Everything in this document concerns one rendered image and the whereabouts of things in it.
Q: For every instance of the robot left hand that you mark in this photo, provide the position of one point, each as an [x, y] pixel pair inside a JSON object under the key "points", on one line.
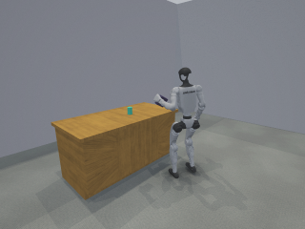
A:
{"points": [[156, 98]]}

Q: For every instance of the robot right hand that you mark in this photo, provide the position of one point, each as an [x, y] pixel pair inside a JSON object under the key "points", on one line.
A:
{"points": [[197, 117]]}

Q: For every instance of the sponge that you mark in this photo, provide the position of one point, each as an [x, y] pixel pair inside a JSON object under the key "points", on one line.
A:
{"points": [[164, 98]]}

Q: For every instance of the left robot forearm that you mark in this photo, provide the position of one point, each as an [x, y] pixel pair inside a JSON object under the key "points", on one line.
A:
{"points": [[165, 104]]}

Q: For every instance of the right robot forearm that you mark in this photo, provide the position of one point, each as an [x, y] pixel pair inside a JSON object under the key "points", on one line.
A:
{"points": [[200, 111]]}

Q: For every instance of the robot left upper arm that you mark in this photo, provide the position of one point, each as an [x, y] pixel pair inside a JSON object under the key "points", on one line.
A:
{"points": [[173, 97]]}

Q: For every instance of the robot right upper arm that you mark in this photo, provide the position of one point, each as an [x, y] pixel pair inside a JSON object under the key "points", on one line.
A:
{"points": [[200, 96]]}

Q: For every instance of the table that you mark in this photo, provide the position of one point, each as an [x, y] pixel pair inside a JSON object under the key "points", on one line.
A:
{"points": [[99, 149]]}

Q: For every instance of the robot head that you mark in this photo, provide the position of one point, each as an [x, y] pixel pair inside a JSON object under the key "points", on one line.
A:
{"points": [[185, 71]]}

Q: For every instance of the robot right thigh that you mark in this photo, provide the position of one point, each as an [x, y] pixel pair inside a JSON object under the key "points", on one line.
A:
{"points": [[190, 132]]}

